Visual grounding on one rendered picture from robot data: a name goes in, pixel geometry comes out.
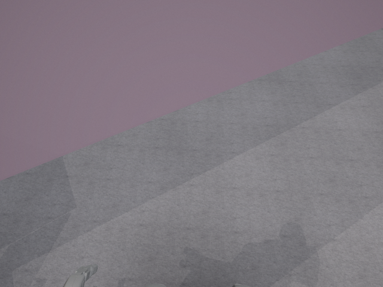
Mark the left robot hand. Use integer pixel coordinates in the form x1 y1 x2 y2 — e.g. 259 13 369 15
63 264 98 287

